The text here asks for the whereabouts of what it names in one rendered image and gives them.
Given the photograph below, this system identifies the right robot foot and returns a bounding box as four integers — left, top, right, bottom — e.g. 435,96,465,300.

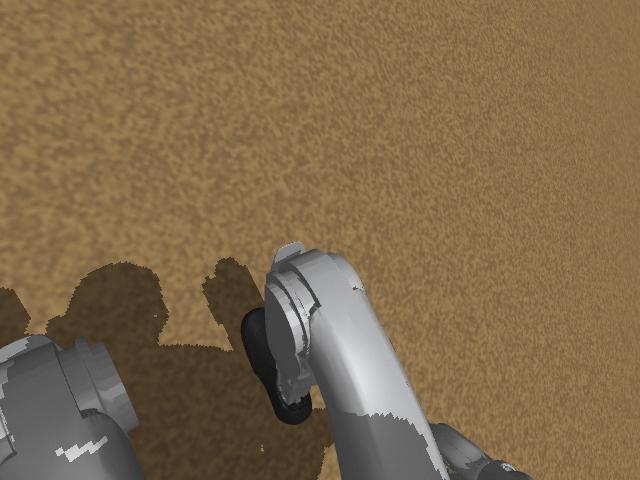
241,308,312,425

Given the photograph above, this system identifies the right robot hand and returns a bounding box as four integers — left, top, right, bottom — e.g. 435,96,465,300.
426,418,493,480

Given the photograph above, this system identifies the right robot arm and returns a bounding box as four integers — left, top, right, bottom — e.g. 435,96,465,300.
477,460,534,480

